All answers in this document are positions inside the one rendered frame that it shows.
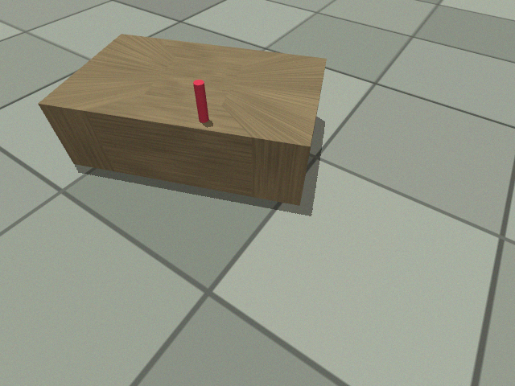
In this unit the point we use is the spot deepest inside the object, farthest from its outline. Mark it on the can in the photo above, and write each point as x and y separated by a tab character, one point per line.
201	101

